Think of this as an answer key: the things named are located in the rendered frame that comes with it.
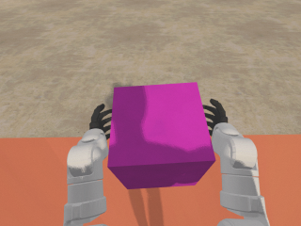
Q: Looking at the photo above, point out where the left robot hand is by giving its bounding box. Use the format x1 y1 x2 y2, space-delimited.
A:
89 104 112 139

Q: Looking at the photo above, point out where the right robot forearm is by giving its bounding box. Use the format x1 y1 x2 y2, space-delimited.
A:
212 122 270 226

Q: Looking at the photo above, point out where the left robot forearm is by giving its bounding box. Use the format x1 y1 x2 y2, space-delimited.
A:
63 128 109 226

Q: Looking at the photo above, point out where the right robot hand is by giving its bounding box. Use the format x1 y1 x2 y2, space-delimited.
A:
203 99 228 136

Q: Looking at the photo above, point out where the carton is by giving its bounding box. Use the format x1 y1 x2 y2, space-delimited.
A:
107 82 216 189

